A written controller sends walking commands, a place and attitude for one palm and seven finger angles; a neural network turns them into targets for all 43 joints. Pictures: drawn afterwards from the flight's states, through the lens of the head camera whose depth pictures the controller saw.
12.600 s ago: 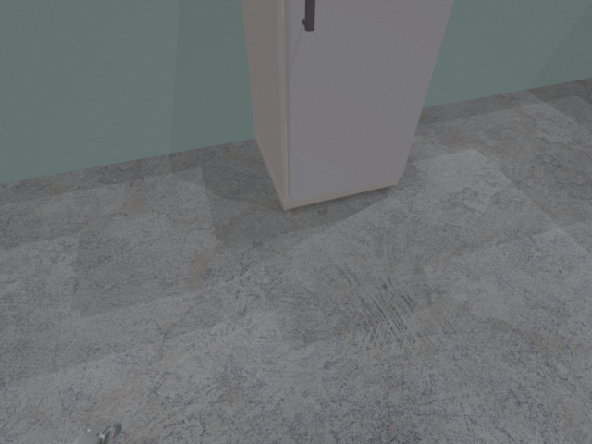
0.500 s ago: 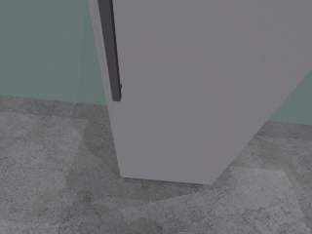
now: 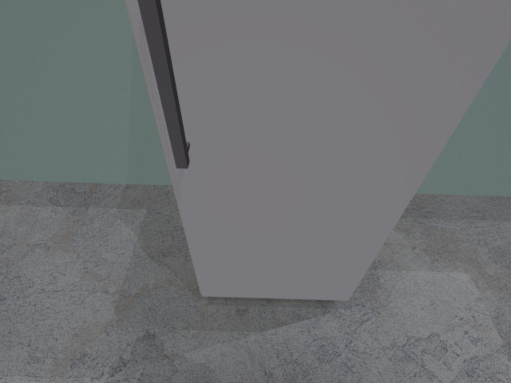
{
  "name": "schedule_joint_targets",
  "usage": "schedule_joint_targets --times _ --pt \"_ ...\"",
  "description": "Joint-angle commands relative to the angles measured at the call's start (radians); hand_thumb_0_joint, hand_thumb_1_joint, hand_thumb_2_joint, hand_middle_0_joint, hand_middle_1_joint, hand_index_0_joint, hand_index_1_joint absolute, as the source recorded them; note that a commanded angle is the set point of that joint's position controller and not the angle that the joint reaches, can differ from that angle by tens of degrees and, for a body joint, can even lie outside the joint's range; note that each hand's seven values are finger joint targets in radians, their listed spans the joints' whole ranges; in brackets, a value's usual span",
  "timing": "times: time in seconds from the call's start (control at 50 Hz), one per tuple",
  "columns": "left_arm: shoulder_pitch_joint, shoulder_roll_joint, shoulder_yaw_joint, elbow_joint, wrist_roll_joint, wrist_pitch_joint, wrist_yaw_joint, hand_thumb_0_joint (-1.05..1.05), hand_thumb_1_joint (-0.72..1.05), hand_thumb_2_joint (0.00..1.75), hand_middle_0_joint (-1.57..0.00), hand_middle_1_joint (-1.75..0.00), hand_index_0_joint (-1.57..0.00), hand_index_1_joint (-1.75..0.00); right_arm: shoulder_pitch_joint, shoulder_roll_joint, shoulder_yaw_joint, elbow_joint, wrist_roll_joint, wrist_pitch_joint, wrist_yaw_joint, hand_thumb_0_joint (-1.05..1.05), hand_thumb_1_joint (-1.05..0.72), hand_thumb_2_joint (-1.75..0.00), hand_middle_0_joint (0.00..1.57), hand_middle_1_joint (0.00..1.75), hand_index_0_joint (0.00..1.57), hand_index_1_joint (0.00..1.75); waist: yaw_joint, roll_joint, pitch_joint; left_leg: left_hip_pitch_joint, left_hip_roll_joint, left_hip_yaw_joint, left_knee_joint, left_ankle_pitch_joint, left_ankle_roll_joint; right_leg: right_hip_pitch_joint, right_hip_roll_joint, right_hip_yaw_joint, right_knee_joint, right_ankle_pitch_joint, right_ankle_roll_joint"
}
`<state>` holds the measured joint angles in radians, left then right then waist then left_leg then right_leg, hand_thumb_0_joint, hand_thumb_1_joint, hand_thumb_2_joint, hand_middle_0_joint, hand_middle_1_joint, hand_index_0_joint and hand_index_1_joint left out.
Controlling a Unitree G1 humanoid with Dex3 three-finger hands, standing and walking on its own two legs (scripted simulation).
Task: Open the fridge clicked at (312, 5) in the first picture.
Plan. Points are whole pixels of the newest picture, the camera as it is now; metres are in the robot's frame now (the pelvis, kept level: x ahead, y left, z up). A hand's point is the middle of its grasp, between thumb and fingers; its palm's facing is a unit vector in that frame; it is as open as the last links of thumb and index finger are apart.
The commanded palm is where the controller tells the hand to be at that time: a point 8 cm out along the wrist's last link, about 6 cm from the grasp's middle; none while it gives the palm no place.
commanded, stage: come to a stop and stand still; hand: left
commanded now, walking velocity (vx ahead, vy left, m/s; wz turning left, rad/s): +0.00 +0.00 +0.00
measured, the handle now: (168, 74) +0.50 +0.17 +0.24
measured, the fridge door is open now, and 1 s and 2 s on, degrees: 0 0 0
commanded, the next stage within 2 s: look again from close up in 0.64 s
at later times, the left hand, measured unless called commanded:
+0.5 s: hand out of the picture +0.03 +0.20 -0.18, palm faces +0.00 -0.97 -0.23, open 7.3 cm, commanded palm none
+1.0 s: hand out of the picture +0.05 +0.22 -0.18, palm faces -0.04 -0.97 -0.23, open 7.4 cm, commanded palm none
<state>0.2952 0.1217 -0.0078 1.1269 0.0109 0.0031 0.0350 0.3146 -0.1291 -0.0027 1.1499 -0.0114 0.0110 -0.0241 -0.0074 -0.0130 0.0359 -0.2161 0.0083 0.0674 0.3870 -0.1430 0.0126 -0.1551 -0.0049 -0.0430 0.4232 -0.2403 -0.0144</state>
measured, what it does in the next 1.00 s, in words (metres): stands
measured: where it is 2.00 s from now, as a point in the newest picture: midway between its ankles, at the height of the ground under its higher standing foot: outside the picture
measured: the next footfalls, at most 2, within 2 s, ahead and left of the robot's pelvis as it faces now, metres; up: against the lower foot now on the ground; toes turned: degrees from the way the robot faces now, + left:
none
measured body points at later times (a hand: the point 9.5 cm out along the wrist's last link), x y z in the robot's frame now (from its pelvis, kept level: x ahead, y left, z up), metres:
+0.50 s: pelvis +0.01 +0.03 -0.01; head +0.00 +0.01 +0.44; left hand +0.03 +0.25 -0.16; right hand +0.01 -0.20 -0.17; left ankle +0.04 +0.11 -0.74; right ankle -0.01 -0.11 -0.74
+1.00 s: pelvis +0.02 +0.03 +0.00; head +0.03 +0.03 +0.45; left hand +0.05 +0.27 -0.16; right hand +0.06 -0.23 -0.15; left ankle +0.04 +0.11 -0.74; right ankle -0.01 -0.11 -0.74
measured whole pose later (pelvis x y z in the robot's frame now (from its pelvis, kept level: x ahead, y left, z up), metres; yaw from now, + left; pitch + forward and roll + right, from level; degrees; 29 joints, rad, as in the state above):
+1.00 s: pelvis +0.02 +0.03 +0.00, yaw -2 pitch -1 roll +0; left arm 0.25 0.22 -0.01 1.08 0.02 -0.01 0.03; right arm 0.19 -0.22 0.00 1.09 -0.01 -0.02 -0.01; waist 0.00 -0.01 0.03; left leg -0.21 -0.02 0.11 0.44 -0.21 0.05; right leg -0.16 -0.03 0.00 0.45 -0.27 0.02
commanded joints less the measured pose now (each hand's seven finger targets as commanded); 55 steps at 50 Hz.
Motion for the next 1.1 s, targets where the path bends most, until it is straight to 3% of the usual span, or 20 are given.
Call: schedule_joint_targets --times 0.0,0.06,0.1,0.12,0.14,0.16,0.18,0.26,0.3,0.36,0.4,0.46,0.5,0.7,0.86,1.08 --pt "0.078 0.095 0.024 -0.016 0.000 -0.016 0.003 0.00 0.90 0.90 -0.20 -0.30 -0.20 -0.30 0.064 -0.067 -0.007 -0.021 -0.003 -0.020 -0.006 0.00 -0.90 -0.90 0.20 0.30 0.20 0.30 0.011 0.013 0.074 -0.019 0.093 -0.110 -0.100 -0.143 -0.004 -0.094 -0.100 0.096 -0.125 -0.088 -0.017" --pt "0.083 0.086 0.026 -0.013 0.000 -0.016 0.003 0.00 0.90 0.90 -0.20 -0.30 -0.20 -0.30 0.082 -0.060 -0.010 -0.016 -0.005 -0.022 -0.008 0.00 -0.90 -0.90 0.20 0.30 0.20 0.30 0.010 0.021 0.066 -0.023 0.093 -0.114 -0.101 -0.156 -0.004 -0.096 -0.096 0.097 -0.119 -0.094 -0.018" --pt "0.086 0.082 0.025 -0.013 0.001 -0.018 0.005 0.00 0.90 0.90 -0.20 -0.30 -0.20 -0.30 0.092 -0.055 -0.009 -0.015 -0.003 -0.024 -0.008 0.00 -0.90 -0.90 0.20 0.30 0.20 0.30 0.010 -0.007 0.063 -0.018 0.094 -0.109 -0.090 -0.119 -0.004 -0.087 -0.098 0.093 -0.117 -0.066 -0.018" --pt "0.154 0.099 0.004 -0.002 0.019 -0.047 0.037 0.00 0.90 0.90 -0.20 -0.30 -0.20 -0.30 -0.065 -0.112 -0.009 -0.089 -0.001 -0.040 0.008 0.00 -0.90 -0.90 0.20 0.30 0.20 0.30 0.063 0.061 0.106 -0.071 0.086 -0.061 0.135 -0.058 -0.025 -0.134 -0.137 0.158 -0.122 0.148 -0.024" --pt "0.075 0.157 0.018 -0.056 0.008 -0.050 0.030 0.00 0.90 0.90 -0.20 -0.30 -0.20 -0.30 0.026 -0.057 -0.012 -0.113 -0.002 -0.025 0.013 0.00 -0.90 -0.90 0.20 0.30 0.20 0.30 -0.029 0.052 0.021 -0.028 0.057 -0.071 0.142 -0.165 -0.019 -0.174 -0.178 0.205 -0.148 -0.165 -0.057" --pt "0.039 0.155 0.022 -0.081 0.006 -0.049 0.024 0.00 0.90 0.90 -0.20 -0.30 -0.20 -0.30 0.075 -0.070 -0.012 -0.105 -0.008 -0.019 0.017 0.00 -0.90 -0.90 0.20 0.30 0.20 0.30 -0.043 0.027 0.009 -0.029 0.052 -0.065 0.156 -0.181 -0.011 -0.214 -0.153 0.183 -0.128 -0.296 -0.067" --pt "0.035 0.142 0.022 -0.093 0.008 -0.059 0.021 0.00 0.90 0.90 -0.20 -0.30 -0.20 -0.30 0.104 -0.056 -0.010 -0.107 -0.015 -0.031 0.019 0.00 -0.90 -0.90 0.20 0.30 0.20 0.30 -0.043 0.057 -0.044 0.003 0.053 -0.073 0.143 -0.079 -0.006 -0.187 -0.145 0.149 -0.081 -0.146 -0.071" --pt "0.067 0.097 0.013 -0.084 0.004 -0.045 0.014 0.00 0.90 0.90 -0.20 -0.30 -0.20 -0.30 0.078 -0.089 -0.010 -0.129 -0.009 -0.040 0.010 0.00 -0.90 -0.90 0.20 0.30 0.20 0.30 -0.012 0.024 0.034 -0.085 0.087 -0.131 0.030 -0.148 0.024 -0.162 -0.074 0.108 -0.009 -0.149 -0.047" --pt "0.074 0.099 0.013 -0.084 0.005 -0.044 0.013 0.00 0.90 0.90 -0.20 -0.30 -0.20 -0.30 0.069 -0.099 -0.008 -0.134 -0.008 -0.047 0.008 0.00 -0.90 -0.90 0.20 0.30 0.20 0.30 -0.001 0.016 0.032 -0.099 0.096 -0.142 0.005 -0.112 0.033 -0.121 -0.069 0.096 0.015 -0.083 -0.041" --pt "0.079 0.100 0.013 -0.088 0.006 -0.037 0.011 0.00 0.90 0.90 -0.20 -0.30 -0.20 -0.30 0.046 -0.118 -0.014 -0.137 -0.007 -0.045 0.006 0.00 -0.90 -0.90 0.20 0.30 0.20 0.30 0.005 -0.002 0.061 -0.101 0.102 -0.152 -0.037 -0.188 0.038 -0.132 -0.064 0.095 0.013 -0.084 -0.034" --pt "0.076 0.114 0.016 -0.093 0.008 -0.037 0.011 0.00 0.90 0.90 -0.20 -0.30 -0.20 -0.30 0.034 -0.127 -0.014 -0.131 -0.006 -0.049 0.006 0.00 -0.90 -0.90 0.20 0.30 0.20 0.30 0.010 0.008 0.057 -0.094 0.102 -0.151 -0.042 -0.148 0.041 -0.113 -0.069 0.094 0.015 -0.042 -0.031" --pt "0.060 0.130 0.017 -0.100 0.007 -0.036 0.009 0.00 0.90 0.90 -0.20 -0.30 -0.20 -0.30 0.021 -0.146 -0.016 -0.130 -0.005 -0.049 0.006 0.00 -0.90 -0.90 0.20 0.30 0.20 0.30 0.005 -0.026 0.059 -0.065 0.101 -0.134 -0.044 -0.131 0.038 -0.120 -0.074 0.102 -0.002 -0.037 -0.028" --pt "0.056 0.147 0.022 -0.105 0.008 -0.038 0.008 0.00 0.90 0.90 -0.20 -0.30 -0.20 -0.30 0.009 -0.158 -0.017 -0.128 -0.005 -0.054 0.006 0.00 -0.90 -0.90 0.20 0.30 0.20 0.30 0.009 -0.005 0.025 -0.036 0.103 -0.127 -0.037 -0.066 0.040 -0.098 -0.079 0.098 0.002 0.005 -0.027" --pt "0.021 0.199 0.024 -0.103 0.009 -0.037 0.002 0.00 0.90 0.90 -0.20 -0.30 -0.20 -0.30 -0.060 -0.202 -0.021 -0.122 -0.002 -0.057 0.005 0.00 -0.90 -0.90 0.20 0.30 0.20 0.30 0.009 0.004 -0.015 0.032 0.106 -0.108 -0.021 0.041 0.038 -0.069 -0.095 0.114 -0.024 0.085 -0.021" --pt "-0.002 0.218 0.021 -0.091 0.008 -0.030 -0.003 0.00 0.90 0.90 -0.20 -0.30 -0.20 -0.30 -0.098 -0.227 -0.021 -0.110 -0.002 -0.053 0.006 0.00 -0.90 -0.90 0.20 0.30 0.20 0.30 0.009 0.030 -0.003 0.038 0.115 -0.114 -0.050 0.001 0.033 -0.069 -0.094 0.114 -0.043 0.054 -0.017" --pt "-0.015 0.238 0.022 -0.081 0.010 -0.030 -0.005 0.00 0.90 0.90 -0.20 -0.30 -0.20 -0.30 -0.114 -0.241 -0.021 -0.095 -0.001 -0.053 0.007 0.00 -0.90 -0.90 0.20 0.30 0.20 0.30 0.015 0.009 -0.012 0.048 0.120 -0.118 -0.064 0.016 0.034 -0.047 -0.100 0.108 -0.057 0.070 -0.014"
